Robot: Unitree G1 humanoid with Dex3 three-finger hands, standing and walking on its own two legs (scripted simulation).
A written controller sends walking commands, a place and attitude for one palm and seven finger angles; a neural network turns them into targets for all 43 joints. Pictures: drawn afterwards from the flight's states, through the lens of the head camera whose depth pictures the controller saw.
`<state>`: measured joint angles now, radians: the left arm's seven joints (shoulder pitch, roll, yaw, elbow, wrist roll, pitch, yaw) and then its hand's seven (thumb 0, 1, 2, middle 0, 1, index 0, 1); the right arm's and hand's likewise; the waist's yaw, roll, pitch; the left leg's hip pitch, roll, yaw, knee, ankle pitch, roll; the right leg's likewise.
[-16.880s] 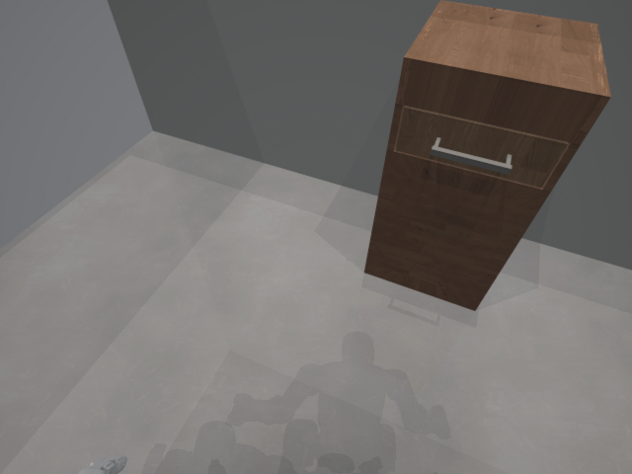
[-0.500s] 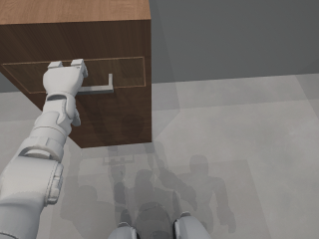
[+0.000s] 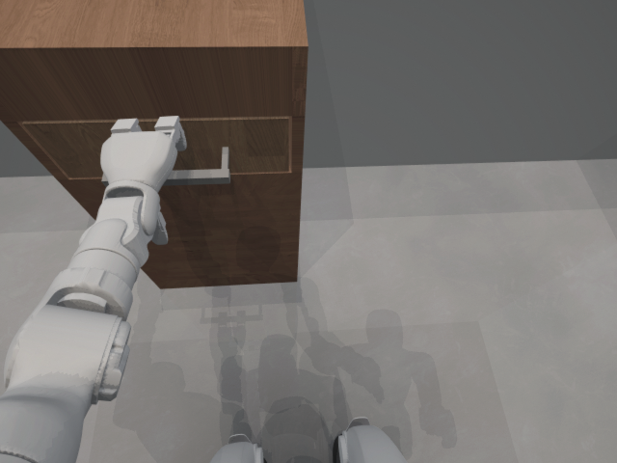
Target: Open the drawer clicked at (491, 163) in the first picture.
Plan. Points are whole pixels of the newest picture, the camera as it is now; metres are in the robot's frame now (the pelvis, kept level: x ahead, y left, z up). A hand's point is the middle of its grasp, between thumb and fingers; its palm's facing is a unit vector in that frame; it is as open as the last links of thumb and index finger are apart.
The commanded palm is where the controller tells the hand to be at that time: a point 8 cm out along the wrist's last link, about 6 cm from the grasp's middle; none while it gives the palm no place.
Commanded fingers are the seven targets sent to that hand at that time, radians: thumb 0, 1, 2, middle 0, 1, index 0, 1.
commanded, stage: lower the fingers behind the handle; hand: left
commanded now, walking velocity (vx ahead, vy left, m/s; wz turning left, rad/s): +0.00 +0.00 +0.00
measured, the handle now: (169, 167) +0.57 +0.18 -0.05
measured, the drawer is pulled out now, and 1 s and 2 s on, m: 0.00 0.00 0.00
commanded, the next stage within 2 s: close the thumb around the handle in 1.56 s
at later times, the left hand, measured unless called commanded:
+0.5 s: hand (161, 196) +0.50 +0.19 -0.04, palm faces -0.08 -0.01 -1.00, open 13.9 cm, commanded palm +0.50 +0.18 +0.02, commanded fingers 0.00 -0.50 0.30 -0.30 -1.20 -0.30 -1.20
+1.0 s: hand (170, 206) +0.50 +0.18 -0.07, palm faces -0.07 -0.03 -1.00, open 13.9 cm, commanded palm +0.50 +0.18 -0.02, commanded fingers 0.00 -0.50 0.30 -0.30 -1.20 -0.30 -1.20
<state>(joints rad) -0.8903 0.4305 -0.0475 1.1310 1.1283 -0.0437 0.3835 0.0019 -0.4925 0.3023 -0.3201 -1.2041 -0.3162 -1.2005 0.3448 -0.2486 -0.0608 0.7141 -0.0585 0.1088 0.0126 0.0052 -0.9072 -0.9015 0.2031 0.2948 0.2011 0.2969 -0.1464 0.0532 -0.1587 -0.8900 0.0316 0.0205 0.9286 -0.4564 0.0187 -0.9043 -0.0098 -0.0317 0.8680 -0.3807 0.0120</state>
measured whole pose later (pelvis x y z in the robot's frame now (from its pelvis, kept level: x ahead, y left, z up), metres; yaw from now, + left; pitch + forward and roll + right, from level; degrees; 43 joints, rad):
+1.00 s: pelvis -0.02 +0.00 -0.04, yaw +0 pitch +30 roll -2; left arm -0.95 0.48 -0.01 1.19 1.15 -0.04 0.43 0.00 -0.49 0.30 -0.32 -1.20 -0.32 -1.20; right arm 0.33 -0.24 -0.04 0.73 -0.08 0.07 0.02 0.01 -0.91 -0.90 0.20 0.29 0.20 0.30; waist -0.19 0.06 -0.18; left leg -1.17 0.04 0.00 1.16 -0.52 0.01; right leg -1.18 -0.01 -0.04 1.10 -0.44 0.00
